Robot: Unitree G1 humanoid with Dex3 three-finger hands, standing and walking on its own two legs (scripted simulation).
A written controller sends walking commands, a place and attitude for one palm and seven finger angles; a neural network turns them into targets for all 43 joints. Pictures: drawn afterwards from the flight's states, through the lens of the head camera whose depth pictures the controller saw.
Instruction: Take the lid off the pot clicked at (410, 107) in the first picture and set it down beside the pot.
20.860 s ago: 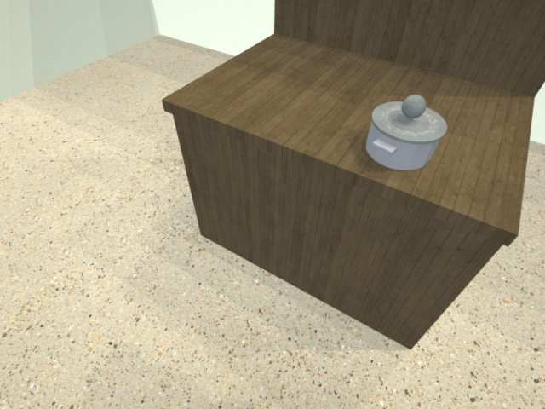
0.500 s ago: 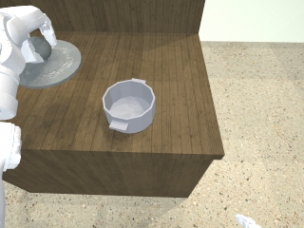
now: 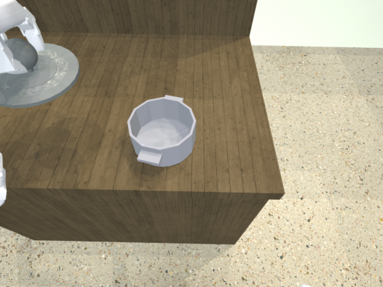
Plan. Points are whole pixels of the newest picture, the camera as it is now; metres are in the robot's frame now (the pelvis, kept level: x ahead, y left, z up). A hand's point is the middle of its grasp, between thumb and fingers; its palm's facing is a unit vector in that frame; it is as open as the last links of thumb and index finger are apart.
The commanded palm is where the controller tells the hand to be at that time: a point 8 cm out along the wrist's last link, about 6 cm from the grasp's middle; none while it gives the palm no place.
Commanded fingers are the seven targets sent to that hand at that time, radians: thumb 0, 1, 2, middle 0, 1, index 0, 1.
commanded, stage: move the lid sideways beside the pot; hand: left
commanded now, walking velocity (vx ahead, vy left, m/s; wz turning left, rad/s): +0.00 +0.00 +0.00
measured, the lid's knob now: (19, 54) +0.49 +0.32 +0.21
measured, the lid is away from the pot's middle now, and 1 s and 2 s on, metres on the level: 0.24 0.23 0.23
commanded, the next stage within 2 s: lower the lid onto the table in 0.06 s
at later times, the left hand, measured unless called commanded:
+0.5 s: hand (20, 67) +0.45 +0.30 +0.21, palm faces -0.30 -0.08 -0.95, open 8.5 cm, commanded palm +0.45 +0.30 +0.28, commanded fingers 0.00 0.50 1.11 -0.84 -1.00 -0.83 -0.99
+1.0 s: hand (33, 80) +0.46 +0.30 +0.18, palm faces -0.34 -0.08 -0.94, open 8.5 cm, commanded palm +0.46 +0.29 +0.25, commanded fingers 0.00 0.50 1.11 -0.84 -1.00 -0.83 -0.99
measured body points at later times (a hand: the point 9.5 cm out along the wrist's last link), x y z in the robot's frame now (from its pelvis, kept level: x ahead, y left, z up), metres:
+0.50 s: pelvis +0.00 -0.01 +0.00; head +0.05 +0.00 +0.45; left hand +0.47 +0.30 +0.26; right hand +0.10 -0.27 -0.12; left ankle +0.02 +0.05 -0.74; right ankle -0.04 -0.14 -0.74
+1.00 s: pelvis +0.00 -0.01 +0.00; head +0.07 -0.01 +0.44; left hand +0.47 +0.30 +0.23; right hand +0.08 -0.28 -0.13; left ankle +0.02 +0.05 -0.74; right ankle -0.04 -0.14 -0.74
